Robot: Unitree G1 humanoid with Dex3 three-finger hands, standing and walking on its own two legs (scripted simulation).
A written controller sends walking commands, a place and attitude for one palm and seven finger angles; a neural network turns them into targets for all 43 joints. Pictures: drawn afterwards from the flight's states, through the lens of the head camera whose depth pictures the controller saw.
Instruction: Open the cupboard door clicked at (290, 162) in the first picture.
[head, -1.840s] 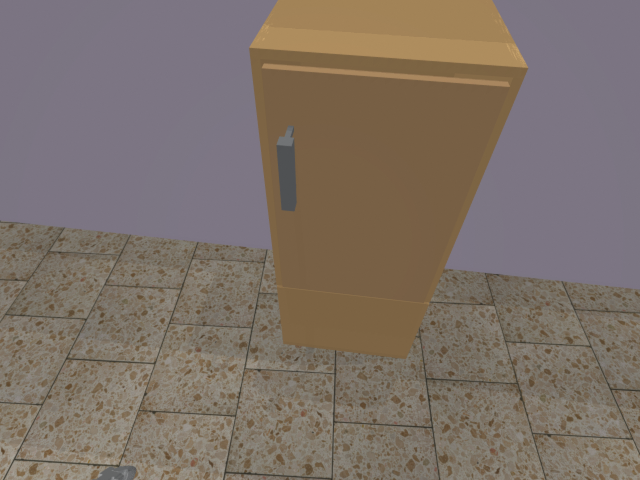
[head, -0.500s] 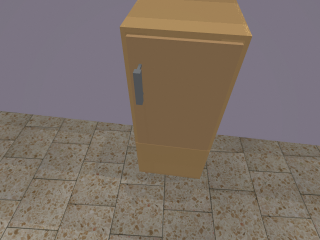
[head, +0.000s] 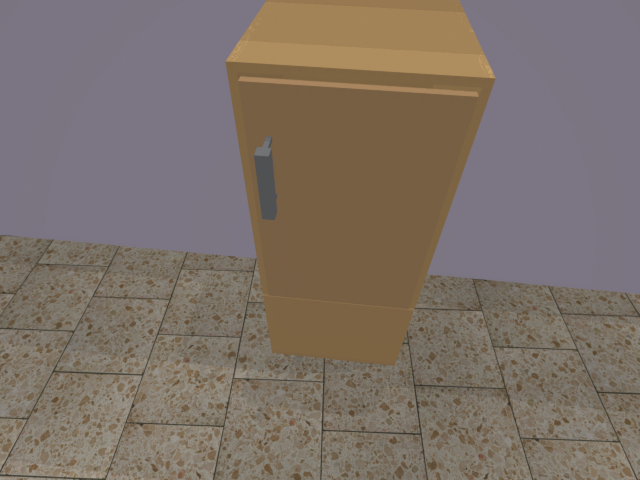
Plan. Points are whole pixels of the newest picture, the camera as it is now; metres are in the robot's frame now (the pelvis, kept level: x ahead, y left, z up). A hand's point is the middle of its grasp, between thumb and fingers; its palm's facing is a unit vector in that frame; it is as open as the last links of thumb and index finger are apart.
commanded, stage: shuffle to correct the standing spot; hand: left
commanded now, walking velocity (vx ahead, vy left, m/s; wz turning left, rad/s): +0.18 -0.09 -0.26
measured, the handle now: (268, 178) +0.61 +0.14 +0.03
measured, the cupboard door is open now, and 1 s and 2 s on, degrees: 0 0 0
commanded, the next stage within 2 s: come to a stop and stand still in 0.16 s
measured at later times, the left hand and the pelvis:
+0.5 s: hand out of the picture +0.04 +0.10 -0.17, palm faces +0.03 -0.99 -0.15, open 7.3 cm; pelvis +0.12 -0.04 -0.01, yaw -4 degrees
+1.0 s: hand out of the picture +0.15 +0.15 -0.18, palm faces -0.05 -0.97 -0.23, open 7.3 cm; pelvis +0.08 -0.04 -0.01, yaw -5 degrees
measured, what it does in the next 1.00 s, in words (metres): steps on the spot: left foot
